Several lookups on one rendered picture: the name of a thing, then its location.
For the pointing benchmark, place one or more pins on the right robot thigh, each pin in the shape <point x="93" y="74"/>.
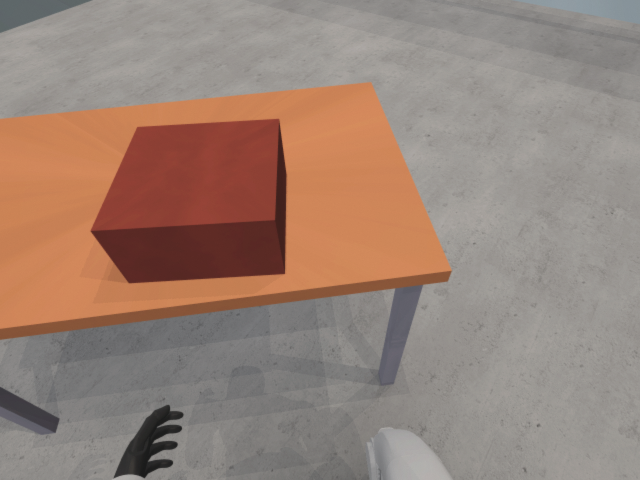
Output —
<point x="401" y="455"/>

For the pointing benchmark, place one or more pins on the robot left hand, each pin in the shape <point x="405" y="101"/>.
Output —
<point x="135" y="458"/>

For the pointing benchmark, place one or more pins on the table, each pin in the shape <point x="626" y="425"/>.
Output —
<point x="355" y="221"/>

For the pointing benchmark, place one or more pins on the carton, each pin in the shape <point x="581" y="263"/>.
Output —
<point x="197" y="201"/>

